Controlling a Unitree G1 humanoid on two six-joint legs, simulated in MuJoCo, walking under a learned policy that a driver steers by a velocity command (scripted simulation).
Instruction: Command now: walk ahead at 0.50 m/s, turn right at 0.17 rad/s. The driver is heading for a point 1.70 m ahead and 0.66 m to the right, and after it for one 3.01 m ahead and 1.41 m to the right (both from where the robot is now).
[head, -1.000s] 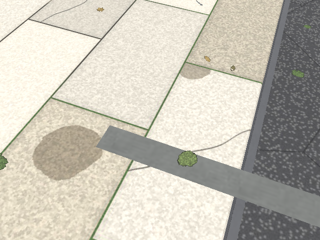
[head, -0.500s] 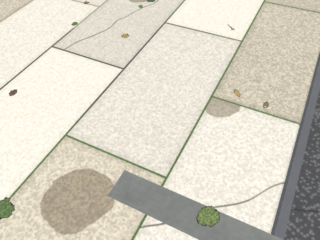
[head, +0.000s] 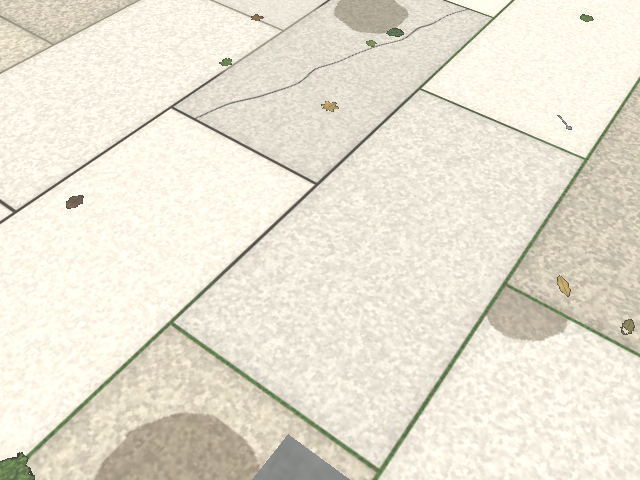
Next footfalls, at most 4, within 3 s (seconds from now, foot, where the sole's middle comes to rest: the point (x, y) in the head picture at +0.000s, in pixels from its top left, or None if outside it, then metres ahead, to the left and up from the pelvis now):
0.30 right None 0.31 -0.12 -0.78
0.80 left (349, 408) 0.65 -0.05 -0.78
1.30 right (492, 381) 0.72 -0.38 -0.78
1.86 left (477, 262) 1.07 -0.41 -0.78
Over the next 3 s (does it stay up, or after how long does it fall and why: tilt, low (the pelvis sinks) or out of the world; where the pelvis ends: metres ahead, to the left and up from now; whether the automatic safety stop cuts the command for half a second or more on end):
stays up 1.46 -0.53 0.00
